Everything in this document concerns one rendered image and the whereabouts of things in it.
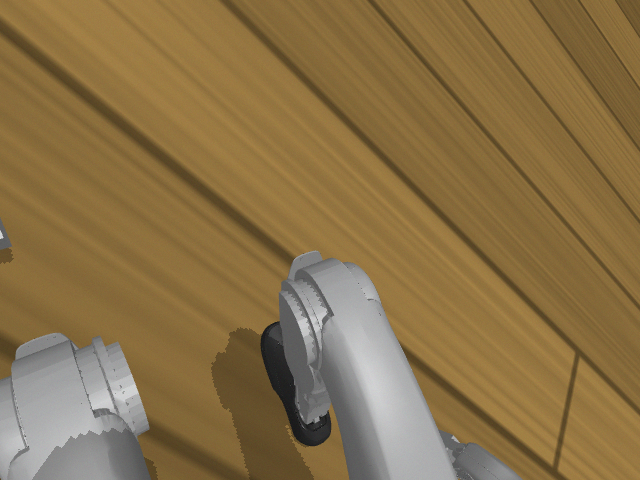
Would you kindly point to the carton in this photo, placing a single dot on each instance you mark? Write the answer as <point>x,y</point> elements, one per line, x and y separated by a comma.
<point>4,239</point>

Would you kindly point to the right robot foot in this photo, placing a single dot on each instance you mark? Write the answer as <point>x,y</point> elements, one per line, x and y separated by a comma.
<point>282,382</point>

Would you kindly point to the right robot hand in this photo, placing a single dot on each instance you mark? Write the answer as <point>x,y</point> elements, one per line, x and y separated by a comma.
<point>472,462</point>

